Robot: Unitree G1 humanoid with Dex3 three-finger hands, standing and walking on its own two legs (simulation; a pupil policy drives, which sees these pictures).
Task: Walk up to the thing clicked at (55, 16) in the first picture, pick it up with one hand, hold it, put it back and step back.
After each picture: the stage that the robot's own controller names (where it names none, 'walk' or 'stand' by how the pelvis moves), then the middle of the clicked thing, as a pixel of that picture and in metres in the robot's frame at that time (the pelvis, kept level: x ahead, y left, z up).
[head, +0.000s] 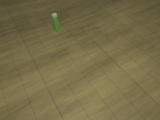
stand; (55, 22) +1.77 +0.38 -0.65
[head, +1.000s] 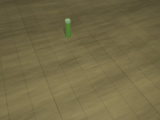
walk; (67, 28) +1.64 +0.18 -0.63
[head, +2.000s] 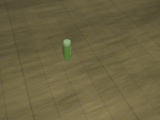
walk; (67, 50) +1.09 +0.14 -0.64
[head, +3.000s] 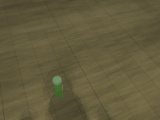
walk; (58, 87) +0.68 +0.19 -0.64
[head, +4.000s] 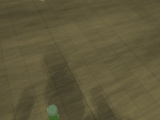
stand; (53, 116) +0.45 +0.18 -0.65
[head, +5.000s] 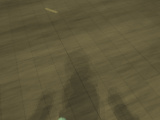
stand; out of the picture +0.40 +0.18 -0.65
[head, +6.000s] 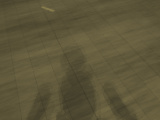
stand; out of the picture +0.37 +0.18 -0.66
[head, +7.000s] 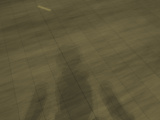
stand; out of the picture +0.37 +0.18 -0.66
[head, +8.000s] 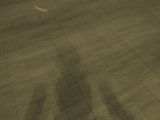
stand; out of the picture +0.36 +0.20 -0.66
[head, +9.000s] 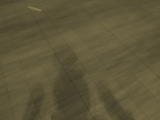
stand; out of the picture +0.36 +0.21 -0.66
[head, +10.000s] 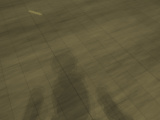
stand; out of the picture +0.36 +0.21 -0.66
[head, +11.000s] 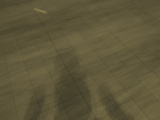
stand; out of the picture +0.37 +0.19 -0.66
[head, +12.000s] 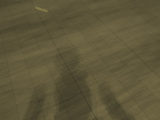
stand; out of the picture +0.37 +0.19 -0.66
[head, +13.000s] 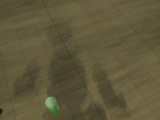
go down; (52, 106) +0.41 +0.18 -0.60
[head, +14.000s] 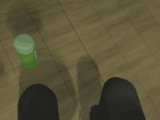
go down; (27, 54) +0.48 +0.21 -0.24
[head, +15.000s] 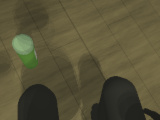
close in; (27, 54) +0.48 +0.20 -0.25
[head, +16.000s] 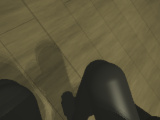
close in; out of the picture +0.47 +0.25 -0.17
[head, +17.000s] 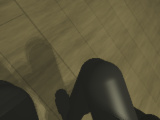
close; out of the picture +0.46 +0.26 -0.16
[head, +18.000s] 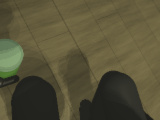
lift; (5, 65) +0.36 +0.24 -0.10
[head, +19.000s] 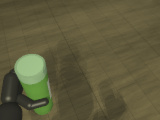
lift; (38, 89) +0.31 +0.16 +0.05
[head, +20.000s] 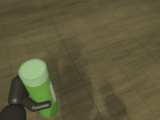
hold; (42, 93) +0.30 +0.15 +0.03
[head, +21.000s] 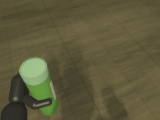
hold; (42, 91) +0.31 +0.15 +0.03
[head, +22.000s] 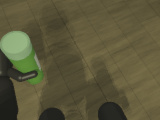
crouch; (27, 63) +0.41 +0.18 -0.03
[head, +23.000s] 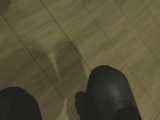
lower; out of the picture +0.49 +0.24 -0.11
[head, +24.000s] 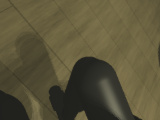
lower; out of the picture +0.48 +0.27 -0.17
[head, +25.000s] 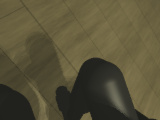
lower; out of the picture +0.45 +0.27 -0.17
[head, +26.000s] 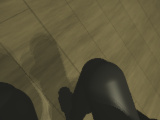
lower; out of the picture +0.44 +0.26 -0.17
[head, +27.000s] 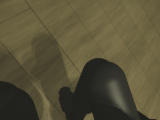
rest; out of the picture +0.44 +0.26 -0.17
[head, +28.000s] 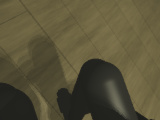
open; out of the picture +0.45 +0.24 -0.17
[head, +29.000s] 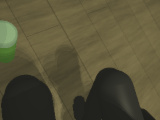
stand; (4, 46) +0.44 +0.22 -0.20
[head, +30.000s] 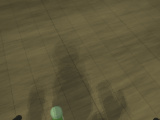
stand; (58, 118) +0.39 +0.16 -0.56
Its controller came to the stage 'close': yes
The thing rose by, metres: 0.68
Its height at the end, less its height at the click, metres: +0.00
